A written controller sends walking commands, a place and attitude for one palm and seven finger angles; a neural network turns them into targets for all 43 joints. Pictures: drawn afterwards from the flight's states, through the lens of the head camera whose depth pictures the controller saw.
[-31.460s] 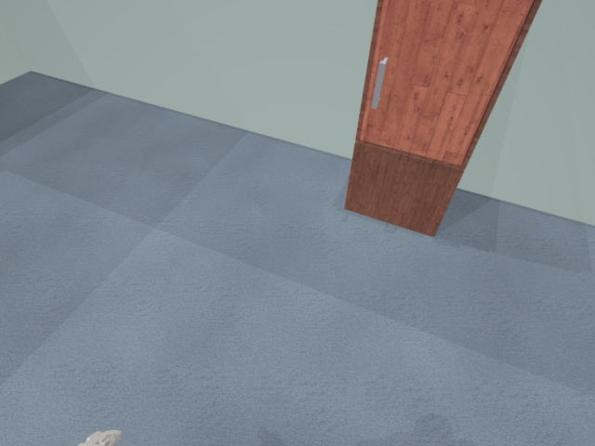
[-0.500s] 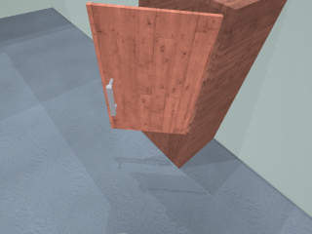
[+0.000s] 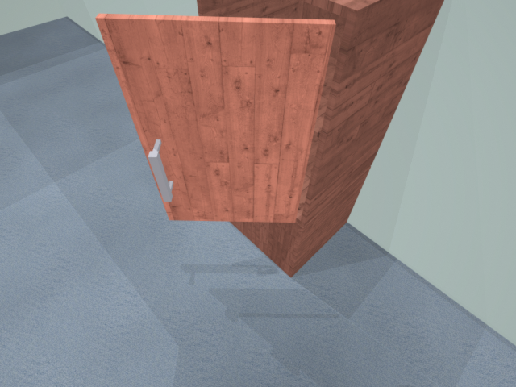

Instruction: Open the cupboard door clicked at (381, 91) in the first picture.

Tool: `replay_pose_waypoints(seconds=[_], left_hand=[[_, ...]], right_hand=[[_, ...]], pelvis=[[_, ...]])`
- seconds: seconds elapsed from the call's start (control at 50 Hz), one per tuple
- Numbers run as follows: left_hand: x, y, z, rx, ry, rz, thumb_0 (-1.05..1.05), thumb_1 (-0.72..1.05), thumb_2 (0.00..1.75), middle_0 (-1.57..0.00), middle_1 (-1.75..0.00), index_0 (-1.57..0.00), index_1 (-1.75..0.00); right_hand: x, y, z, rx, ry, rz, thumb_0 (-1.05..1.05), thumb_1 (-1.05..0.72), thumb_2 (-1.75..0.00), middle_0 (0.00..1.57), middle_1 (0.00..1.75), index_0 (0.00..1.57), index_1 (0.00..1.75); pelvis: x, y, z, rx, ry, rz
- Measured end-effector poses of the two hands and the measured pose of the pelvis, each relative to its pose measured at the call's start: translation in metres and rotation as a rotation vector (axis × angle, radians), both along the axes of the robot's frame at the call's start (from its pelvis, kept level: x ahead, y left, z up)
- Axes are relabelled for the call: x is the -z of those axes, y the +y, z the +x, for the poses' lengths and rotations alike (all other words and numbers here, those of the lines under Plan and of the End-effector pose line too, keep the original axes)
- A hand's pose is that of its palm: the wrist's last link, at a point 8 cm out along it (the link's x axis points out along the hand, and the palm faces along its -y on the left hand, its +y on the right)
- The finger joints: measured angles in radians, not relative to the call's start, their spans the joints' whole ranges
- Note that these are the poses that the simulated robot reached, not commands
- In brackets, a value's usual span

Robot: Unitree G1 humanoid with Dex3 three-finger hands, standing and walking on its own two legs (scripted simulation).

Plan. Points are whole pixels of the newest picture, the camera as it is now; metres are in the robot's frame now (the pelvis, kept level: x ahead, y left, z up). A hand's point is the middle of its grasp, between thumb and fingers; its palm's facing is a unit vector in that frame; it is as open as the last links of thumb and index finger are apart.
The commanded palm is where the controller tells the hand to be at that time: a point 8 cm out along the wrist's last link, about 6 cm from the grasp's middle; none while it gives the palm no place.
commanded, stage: come to a stop and stand still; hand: left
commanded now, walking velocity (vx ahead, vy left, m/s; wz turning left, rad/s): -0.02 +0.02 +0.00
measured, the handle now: (163, 172) +0.58 +0.25 -0.09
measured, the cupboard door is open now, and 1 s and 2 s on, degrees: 45 45 45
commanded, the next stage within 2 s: look again from close up in 0.44 s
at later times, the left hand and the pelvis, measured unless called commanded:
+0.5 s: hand out of the picture +0.01 +0.23 -0.16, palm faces -0.02 -0.96 -0.28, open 7.4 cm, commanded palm none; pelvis -0.01 +0.03 +0.00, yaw -2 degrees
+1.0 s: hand out of the picture +0.05 +0.17 -0.16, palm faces -0.02 -0.97 -0.23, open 7.3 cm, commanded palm none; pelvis +0.02 -0.01 +0.00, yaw -1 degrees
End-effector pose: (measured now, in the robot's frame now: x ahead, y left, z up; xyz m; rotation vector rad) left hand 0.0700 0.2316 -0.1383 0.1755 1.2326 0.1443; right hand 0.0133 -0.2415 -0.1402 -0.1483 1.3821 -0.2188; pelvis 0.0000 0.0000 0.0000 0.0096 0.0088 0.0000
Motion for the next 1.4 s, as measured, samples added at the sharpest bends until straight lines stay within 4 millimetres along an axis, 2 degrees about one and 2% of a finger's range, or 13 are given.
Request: replay_pose_waypoints(seconds=[0.12, 0.24, 0.36, 0.48, 0.58, 0.7, 1.02, 1.26, 1.4], left_hand=[[0.009, 0.004, -0.014, -0.012, -0.003, -0.025, 0.00, 0.91, 0.90, -0.20, -0.30, -0.20, -0.30], [0.000, 0.030, -0.038, 0.018, 0.060, 0.027, 0.00, 0.92, 0.90, -0.20, -0.30, -0.20, -0.30], [-0.011, 0.048, -0.056, 0.004, 0.103, 0.069, 0.00, 0.91, 0.90, -0.20, -0.30, -0.20, -0.30], [-0.014, 0.044, -0.065, 0.000, 0.146, 0.071, 0.00, 0.91, 0.90, -0.19, -0.30, -0.20, -0.30], [-0.012, 0.030, -0.062, 0.002, 0.159, 0.050, 0.01, 0.91, 0.90, -0.19, -0.30, -0.20, -0.30], [-0.008, 0.010, -0.049, 0.011, 0.144, 0.020, 0.01, 0.91, 0.90, -0.20, -0.30, -0.20, -0.30], [-0.007, -0.013, -0.018, 0.014, 0.095, 0.020, 0.01, 0.91, 0.90, -0.20, -0.30, -0.20, -0.30], [-0.005, -0.023, -0.016, 0.000, 0.090, 0.015, 0.00, 0.91, 0.90, -0.20, -0.30, -0.20, -0.30], [-0.002, -0.017, -0.026, -0.047, 0.090, 0.011, 0.00, 0.91, 0.90, -0.20, -0.30, -0.20, -0.30]], right_hand=[[-0.002, 0.018, 0.001, -0.025, -0.044, 0.000, 0.01, -0.91, -0.90, 0.20, 0.30, 0.19, 0.30], [0.004, 0.039, 0.008, -0.035, -0.139, 0.028, 0.01, -0.94, -0.90, 0.20, 0.30, 0.20, 0.30], [0.009, 0.046, 0.003, -0.054, -0.126, 0.053, 0.01, -0.95, -0.90, 0.20, 0.30, 0.20, 0.30], [0.011, 0.046, -0.004, -0.063, -0.081, 0.070, 0.01, -0.94, -0.90, 0.20, 0.30, 0.20, 0.30], [0.011, 0.042, -0.008, -0.060, -0.047, 0.078, 0.01, -0.92, -0.90, 0.20, 0.30, 0.20, 0.30], [0.011, 0.034, -0.007, -0.049, -0.028, 0.077, 0.01, -0.91, -0.90, 0.20, 0.30, 0.20, 0.30], [0.008, 0.007, 0.005, -0.045, -0.006, 0.062, 0.00, -0.91, -0.90, 0.20, 0.30, 0.20, 0.30], [0.005, -0.011, 0.016, -0.056, -0.009, 0.041, 0.00, -0.91, -0.90, 0.20, 0.30, 0.20, 0.30], [0.007, -0.008, 0.018, -0.074, 0.013, 0.032, 0.00, -0.91, -0.90, 0.20, 0.30, 0.19, 0.30]], pelvis=[[0.003, 0.012, -0.007, 0.010, -0.006, -0.018], [0.004, 0.029, -0.010, 0.023, -0.010, -0.014], [0.001, 0.035, -0.010, 0.033, -0.016, 0.000], [-0.002, 0.031, -0.007, 0.035, -0.010, 0.009], [-0.003, 0.025, -0.002, 0.033, -0.007, 0.011], [-0.004, 0.015, 0.004, 0.032, -0.008, 0.011], [-0.004, -0.012, 0.017, 0.021, -0.005, 0.009], [-0.004, -0.024, 0.021, 0.015, -0.006, 0.005], [-0.001, -0.017, 0.023, -0.006, -0.003, -0.008]])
